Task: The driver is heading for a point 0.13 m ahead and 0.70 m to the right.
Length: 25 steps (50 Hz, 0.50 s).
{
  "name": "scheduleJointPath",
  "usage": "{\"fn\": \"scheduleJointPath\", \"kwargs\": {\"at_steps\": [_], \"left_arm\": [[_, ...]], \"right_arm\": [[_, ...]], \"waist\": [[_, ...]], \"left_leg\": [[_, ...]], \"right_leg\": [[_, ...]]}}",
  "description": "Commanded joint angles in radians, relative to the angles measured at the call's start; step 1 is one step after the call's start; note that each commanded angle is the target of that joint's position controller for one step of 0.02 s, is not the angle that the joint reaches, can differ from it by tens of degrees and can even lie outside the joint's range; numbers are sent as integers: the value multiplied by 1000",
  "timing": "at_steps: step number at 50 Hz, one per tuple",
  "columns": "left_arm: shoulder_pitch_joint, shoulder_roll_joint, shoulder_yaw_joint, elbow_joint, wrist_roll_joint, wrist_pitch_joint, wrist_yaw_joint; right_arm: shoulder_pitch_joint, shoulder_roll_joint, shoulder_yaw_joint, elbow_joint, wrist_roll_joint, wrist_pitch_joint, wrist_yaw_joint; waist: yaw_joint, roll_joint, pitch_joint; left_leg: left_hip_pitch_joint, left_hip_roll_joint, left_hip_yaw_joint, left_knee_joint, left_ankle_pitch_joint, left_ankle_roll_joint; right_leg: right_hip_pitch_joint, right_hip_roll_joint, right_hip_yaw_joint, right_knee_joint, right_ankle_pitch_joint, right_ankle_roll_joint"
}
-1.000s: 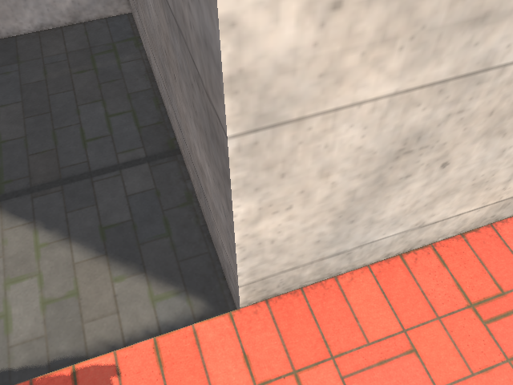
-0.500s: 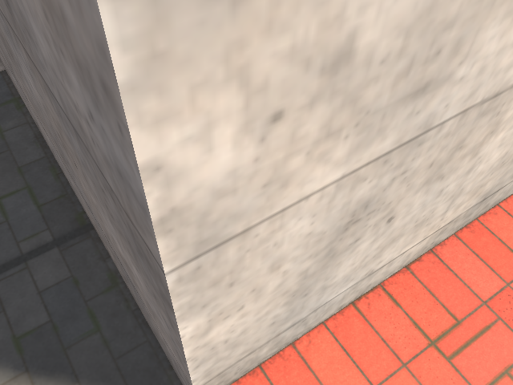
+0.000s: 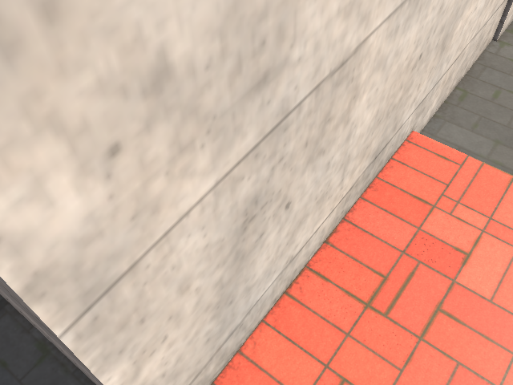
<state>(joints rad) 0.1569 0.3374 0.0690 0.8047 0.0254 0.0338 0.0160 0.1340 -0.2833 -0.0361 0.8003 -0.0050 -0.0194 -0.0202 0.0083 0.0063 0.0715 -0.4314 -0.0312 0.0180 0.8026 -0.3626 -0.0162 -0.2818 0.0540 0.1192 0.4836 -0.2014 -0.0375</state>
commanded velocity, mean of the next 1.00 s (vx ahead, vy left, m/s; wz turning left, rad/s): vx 0.38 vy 0.00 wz -0.42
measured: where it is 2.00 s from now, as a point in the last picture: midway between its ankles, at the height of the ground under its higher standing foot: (508, 332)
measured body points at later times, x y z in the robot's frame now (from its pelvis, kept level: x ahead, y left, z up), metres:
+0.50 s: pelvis +0.00 -0.05 +0.00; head +0.00 -0.06 +0.45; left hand +0.25 +0.15 -0.09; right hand -0.04 -0.35 -0.12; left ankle +0.03 +0.12 -0.74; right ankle -0.03 -0.16 -0.73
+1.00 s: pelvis +0.16 -0.19 -0.02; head +0.19 -0.20 +0.43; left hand +0.24 +0.07 -0.15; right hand +0.25 -0.49 -0.12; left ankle +0.32 -0.17 -0.73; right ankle -0.02 -0.16 -0.74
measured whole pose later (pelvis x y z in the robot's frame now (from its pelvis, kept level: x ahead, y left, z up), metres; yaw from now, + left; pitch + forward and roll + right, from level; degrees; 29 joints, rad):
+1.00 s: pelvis +0.16 -0.19 -0.02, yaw -25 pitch +1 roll +0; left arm 0.47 0.26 0.01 0.89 0.02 -0.08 0.02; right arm 0.06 -0.25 -0.03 0.75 -0.03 -0.01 0.01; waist 0.07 0.02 0.03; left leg -0.51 0.00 0.09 0.58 -0.15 0.07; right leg 0.16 0.14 0.06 0.24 -0.39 -0.13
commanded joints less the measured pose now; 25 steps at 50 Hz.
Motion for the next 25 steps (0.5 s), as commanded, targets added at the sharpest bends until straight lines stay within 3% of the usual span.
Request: {"fn": "scheduleJointPath", "kwargs": {"at_steps": [1,2,3,4,5,6,7,8,9,10,12,13,15,17,19,20,21,22,24,25], "left_arm": [[-57,146,35,-84,6,-1,-2],[-72,146,35,-97,6,10,2],[-92,151,35,-105,2,17,4],[-99,133,28,-113,-8,21,7],[-98,76,7,-128,-16,17,9],[-89,0,-15,-149,-23,11,6],[-99,97,4,-152,23,20,5],[-91,150,22,-136,39,25,-3],[-63,145,25,-119,45,29,-13],[-3,139,28,-92,43,37,-26],[-14,82,13,-90,36,29,-47],[-35,70,9,-95,32,30,-62],[-103,58,9,-132,35,28,-77],[-146,53,8,-159,23,18,-74],[-162,31,3,-179,24,16,-78],[-155,29,-1,-186,21,14,-90],[-111,27,-3,-182,6,16,-107],[-97,35,-1,-179,5,14,-116],[-37,26,-3,-172,4,10,-111],[31,26,-1,-143,11,5,-102]], "right_arm": [[37,-43,-7,-54,6,-3,-20],[39,-38,-3,-59,10,2,-30],[70,-36,-2,-54,9,2,-35],[93,-59,-8,-51,3,-4,-42],[115,-105,-16,-62,-18,-9,-46],[60,-192,-33,-87,-35,-2,-49],[49,-232,-53,-93,-41,5,-43],[20,-164,-38,-102,-26,3,-40],[2,-127,-27,-106,-12,1,-36],[10,-125,-28,-110,-5,-4,-33],[53,-134,-33,-103,0,-11,-41],[93,-129,-37,-91,5,-16,-35],[142,-155,-50,-77,-3,-24,-31],[163,-165,-63,-71,-5,-34,-32],[175,-169,-69,-64,-8,-49,-25],[161,-184,-76,-71,-11,-48,-16],[123,-195,-79,-91,-23,-39,-11],[103,-193,-80,-95,-24,-29,-9],[103,-207,-86,-98,-21,-6,-5],[103,-192,-82,-99,-22,2,-2]], "waist": [[-10,-185,-152],[-5,-189,-156],[-28,-173,-149],[-32,-140,-149],[-40,-28,-177],[-28,203,-165],[-33,249,-131],[-6,171,-93],[12,128,-56],[28,101,-57],[-7,88,-46],[-28,112,-68],[-55,121,-66],[-75,133,-52],[-78,149,-58],[-71,159,-72],[-52,203,-92],[-43,210,-79],[-20,196,-58],[10,144,-52]], "left_leg": [[99,-14,-16,-166,-1,25],[148,-31,-8,-248,38,33],[222,-30,-3,-353,119,39],[318,13,-32,-428,170,50],[435,176,-172,-514,99,83],[438,368,-382,-628,-20,156],[274,469,-442,-686,-179,253],[210,429,-398,-700,-233,252],[172,369,-303,-689,-176,224],[186,329,-234,-673,-118,197],[266,299,-148,-648,-28,176],[321,307,-148,-659,-81,172],[369,345,-156,-676,-145,180],[389,369,-138,-674,-136,178],[368,388,-100,-676,-136,169],[342,382,-68,-674,-142,158],[289,360,-28,-667,-171,145],[220,346,11,-660,-170,131],[144,335,57,-604,-222,120],[72,315,93,-519,-265,109]], "right_leg": [[74,-227,259,-66,405,-150],[55,-212,297,-78,325,-135],[19,-193,313,-73,226,-110],[-53,-168,323,-57,84,-73],[-173,-109,283,31,-149,-27],[-305,59,63,283,-302,24],[-309,6,-17,496,-299,39],[-293,-29,-2,574,-235,43],[-285,-35,-10,623,-188,52],[-269,-40,-18,653,-149,57],[-323,-44,-59,628,-130,71],[-355,-47,-68,606,-125,67],[-389,-61,-76,566,-124,73],[-391,-77,-94,494,-150,73],[-338,-96,-111,405,-155,64],[-281,-98,-128,349,-180,54],[-170,-82,-151,261,-225,41],[-80,-68,-180,195,-244,28],[51,-37,-243,62,-173,1],[157,-14,-257,15,-151,-16]]}}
